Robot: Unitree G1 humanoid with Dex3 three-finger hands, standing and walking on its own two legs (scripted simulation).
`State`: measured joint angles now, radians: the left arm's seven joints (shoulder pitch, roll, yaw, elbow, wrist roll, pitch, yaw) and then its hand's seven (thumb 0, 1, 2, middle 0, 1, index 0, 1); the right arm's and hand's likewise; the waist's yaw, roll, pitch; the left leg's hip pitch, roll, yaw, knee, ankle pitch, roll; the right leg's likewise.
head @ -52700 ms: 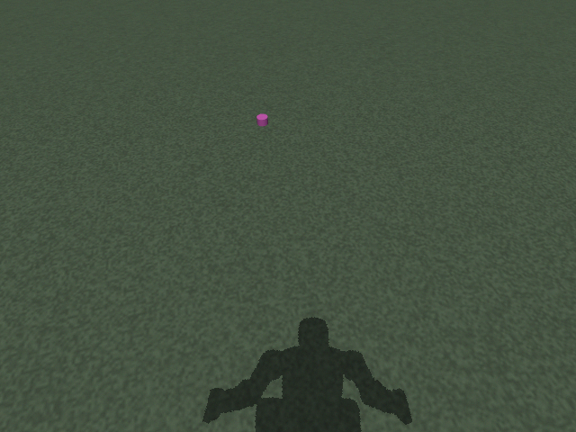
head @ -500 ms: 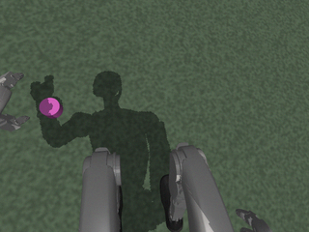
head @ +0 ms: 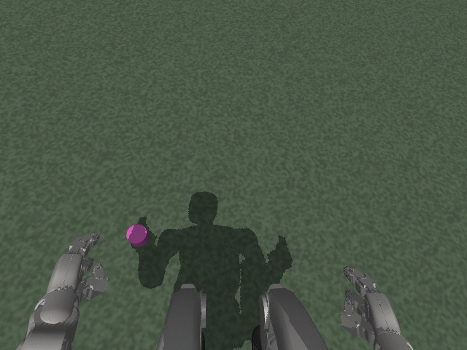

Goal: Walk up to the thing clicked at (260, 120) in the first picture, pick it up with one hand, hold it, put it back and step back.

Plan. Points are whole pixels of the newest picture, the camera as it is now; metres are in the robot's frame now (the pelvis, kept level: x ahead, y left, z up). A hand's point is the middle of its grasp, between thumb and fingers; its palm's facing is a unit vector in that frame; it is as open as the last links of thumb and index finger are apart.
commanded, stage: home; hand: left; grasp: from above
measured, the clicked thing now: (138, 235) +0.50 +0.31 -0.57
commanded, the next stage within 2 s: none
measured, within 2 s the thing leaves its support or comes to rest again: neither
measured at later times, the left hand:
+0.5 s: hand (95, 305) +0.21 +0.18 +0.07, palm faces +0.09 -0.98 -0.19, open 7.4 cm
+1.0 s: hand (91, 307) +0.21 +0.19 +0.07, palm faces +0.09 -0.98 -0.19, open 7.4 cm
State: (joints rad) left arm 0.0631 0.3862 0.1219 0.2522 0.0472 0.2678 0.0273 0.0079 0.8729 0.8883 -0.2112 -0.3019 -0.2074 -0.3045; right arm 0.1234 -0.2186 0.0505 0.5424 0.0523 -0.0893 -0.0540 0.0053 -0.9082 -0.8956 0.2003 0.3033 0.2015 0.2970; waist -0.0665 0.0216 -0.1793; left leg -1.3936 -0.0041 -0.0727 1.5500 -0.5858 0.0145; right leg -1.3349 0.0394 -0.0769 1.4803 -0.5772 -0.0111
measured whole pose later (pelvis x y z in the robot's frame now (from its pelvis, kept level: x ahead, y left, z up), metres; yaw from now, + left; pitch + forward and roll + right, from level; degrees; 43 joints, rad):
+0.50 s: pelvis +0.06 +0.00 +0.12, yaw +2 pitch +11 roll -3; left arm 0.52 0.22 0.03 -0.12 -0.07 0.44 0.04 0.01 0.90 0.90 -0.21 -0.30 -0.20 -0.31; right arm 0.32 -0.22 0.04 0.51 0.02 -0.20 -0.19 0.01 -0.91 -0.90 0.20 0.30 0.20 0.30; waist -0.05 0.06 -0.19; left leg -0.72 0.00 -0.06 1.01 -0.48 0.01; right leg -0.66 0.04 -0.05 0.93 -0.46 -0.01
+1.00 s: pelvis +0.06 +0.00 +0.12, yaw +2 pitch +10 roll -3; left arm 0.50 0.23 0.03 -0.11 -0.06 0.43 0.02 0.01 0.90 0.90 -0.20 -0.30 -0.20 -0.30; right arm 0.30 -0.22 0.05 0.52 0.01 -0.23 -0.18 0.01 -0.91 -0.90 0.20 0.30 0.20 0.30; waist -0.03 0.04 -0.15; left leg -0.69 -0.01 -0.06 1.00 -0.48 0.02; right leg -0.63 0.03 -0.05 0.93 -0.47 -0.01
